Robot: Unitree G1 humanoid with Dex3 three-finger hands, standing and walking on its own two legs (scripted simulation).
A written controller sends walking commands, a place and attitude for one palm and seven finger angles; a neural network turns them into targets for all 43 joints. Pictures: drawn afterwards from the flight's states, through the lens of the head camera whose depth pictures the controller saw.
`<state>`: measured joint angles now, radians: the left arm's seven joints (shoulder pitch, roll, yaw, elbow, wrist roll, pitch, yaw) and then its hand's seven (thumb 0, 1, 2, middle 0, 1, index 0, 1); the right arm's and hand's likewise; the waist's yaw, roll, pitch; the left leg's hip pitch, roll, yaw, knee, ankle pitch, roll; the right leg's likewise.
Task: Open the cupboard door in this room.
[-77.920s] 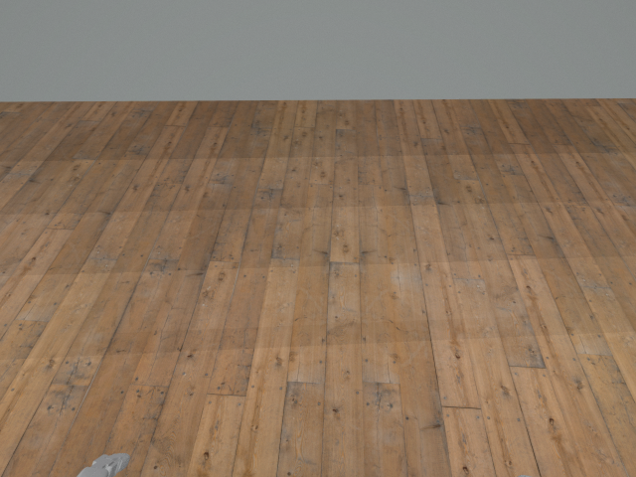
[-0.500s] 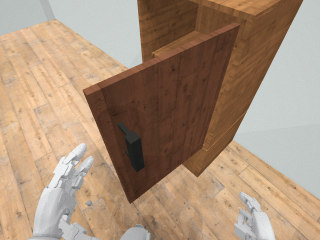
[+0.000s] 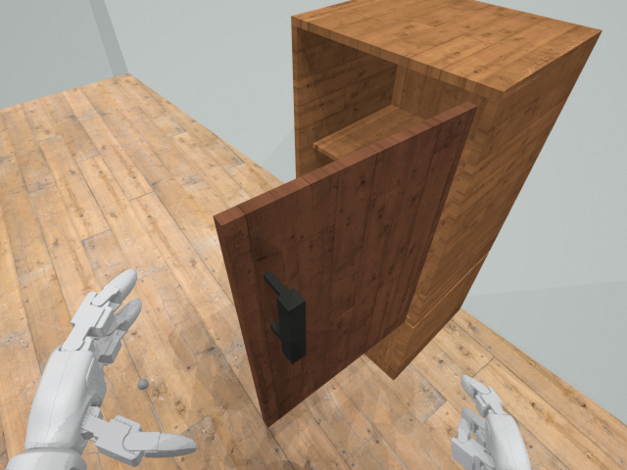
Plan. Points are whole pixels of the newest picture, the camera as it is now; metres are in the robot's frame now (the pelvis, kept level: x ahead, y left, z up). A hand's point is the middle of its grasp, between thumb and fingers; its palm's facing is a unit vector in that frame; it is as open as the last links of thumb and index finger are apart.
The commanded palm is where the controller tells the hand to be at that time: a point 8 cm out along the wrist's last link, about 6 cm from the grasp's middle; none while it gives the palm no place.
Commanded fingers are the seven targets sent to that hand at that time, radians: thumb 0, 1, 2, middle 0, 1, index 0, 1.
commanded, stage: draw the hand back to the body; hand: left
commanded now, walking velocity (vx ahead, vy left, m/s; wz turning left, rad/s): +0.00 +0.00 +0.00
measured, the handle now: (283, 317) +0.30 +0.08 +0.05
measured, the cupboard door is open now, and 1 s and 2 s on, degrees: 84 84 84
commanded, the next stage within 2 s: step back with the hand held close in 0.96 s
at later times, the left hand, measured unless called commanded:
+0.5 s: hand (84, 307) +0.22 +0.25 +0.17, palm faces +0.39 -0.83 -0.40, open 10.0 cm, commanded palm +0.17 +0.29 +0.20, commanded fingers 0.00 0.80 0.86 -0.20 -0.30 -0.20 -0.30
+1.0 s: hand (99, 293) +0.22 +0.23 +0.19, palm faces +0.42 -0.81 -0.40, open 7.4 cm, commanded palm +0.17 +0.27 +0.21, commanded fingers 0.00 0.90 0.90 -0.20 -0.30 -0.20 -0.30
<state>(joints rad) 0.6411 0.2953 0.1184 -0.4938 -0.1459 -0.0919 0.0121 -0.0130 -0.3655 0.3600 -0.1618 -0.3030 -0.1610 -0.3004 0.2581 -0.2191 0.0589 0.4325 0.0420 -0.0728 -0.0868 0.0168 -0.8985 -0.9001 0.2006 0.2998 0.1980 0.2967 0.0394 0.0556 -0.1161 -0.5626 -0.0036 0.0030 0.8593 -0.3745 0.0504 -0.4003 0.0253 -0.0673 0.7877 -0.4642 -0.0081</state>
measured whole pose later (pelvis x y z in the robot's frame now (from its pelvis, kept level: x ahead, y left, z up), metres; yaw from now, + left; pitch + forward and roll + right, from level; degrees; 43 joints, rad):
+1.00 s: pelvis +0.03 -0.03 +0.04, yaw -1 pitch -3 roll +0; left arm 0.50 0.35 0.33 -0.43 -0.09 -0.04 0.11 0.01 0.89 0.90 -0.21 -0.30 -0.21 -0.30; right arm 0.19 -0.23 0.03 0.61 0.01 -0.05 -0.08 0.02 -0.90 -0.90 0.20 0.30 0.20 0.30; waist 0.06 0.06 0.01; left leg -0.16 0.00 0.02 0.45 -0.23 0.01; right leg -0.02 0.03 -0.04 0.38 -0.31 -0.04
